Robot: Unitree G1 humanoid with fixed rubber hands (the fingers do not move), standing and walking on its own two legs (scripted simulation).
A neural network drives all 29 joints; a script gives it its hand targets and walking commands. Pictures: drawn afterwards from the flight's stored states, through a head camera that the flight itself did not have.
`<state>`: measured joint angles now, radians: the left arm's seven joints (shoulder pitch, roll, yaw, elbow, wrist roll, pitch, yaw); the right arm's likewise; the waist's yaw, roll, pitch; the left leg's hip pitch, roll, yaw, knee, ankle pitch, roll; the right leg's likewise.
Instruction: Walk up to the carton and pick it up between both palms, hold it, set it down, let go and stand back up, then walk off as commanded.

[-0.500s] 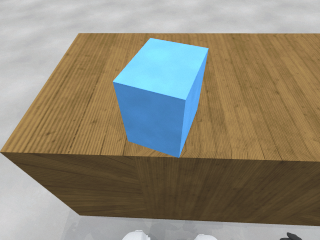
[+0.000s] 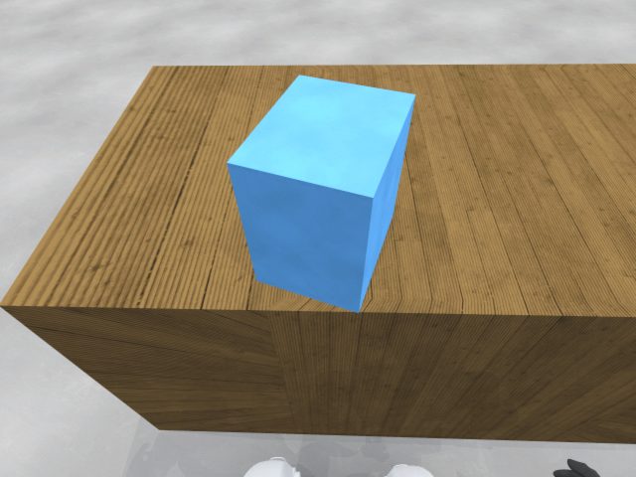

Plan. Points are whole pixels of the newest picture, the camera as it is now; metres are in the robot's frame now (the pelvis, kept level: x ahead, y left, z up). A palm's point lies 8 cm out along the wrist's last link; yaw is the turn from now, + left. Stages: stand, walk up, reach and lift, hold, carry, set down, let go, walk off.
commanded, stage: reach and lift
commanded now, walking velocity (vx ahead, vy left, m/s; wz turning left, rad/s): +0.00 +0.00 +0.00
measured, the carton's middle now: (329, 195) +0.47 +0.00 +0.10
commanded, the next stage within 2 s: none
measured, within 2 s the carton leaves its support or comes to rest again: neither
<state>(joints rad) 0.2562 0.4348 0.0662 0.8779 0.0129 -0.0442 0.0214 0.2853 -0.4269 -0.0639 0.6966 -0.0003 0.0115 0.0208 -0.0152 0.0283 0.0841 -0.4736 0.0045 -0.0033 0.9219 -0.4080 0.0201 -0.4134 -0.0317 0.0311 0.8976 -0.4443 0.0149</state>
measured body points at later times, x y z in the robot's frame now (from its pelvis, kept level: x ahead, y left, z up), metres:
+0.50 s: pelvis +0.00 -0.02 +0.01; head +0.05 +0.03 +0.45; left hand +0.21 +0.28 -0.09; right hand +0.14 -0.32 -0.05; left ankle +0.05 +0.11 -0.69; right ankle +0.02 -0.16 -0.69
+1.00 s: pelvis -0.02 +0.00 +0.03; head -0.02 +0.03 +0.47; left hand +0.18 +0.30 +0.00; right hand +0.17 -0.22 -0.01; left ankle +0.05 +0.11 -0.69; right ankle +0.02 -0.16 -0.69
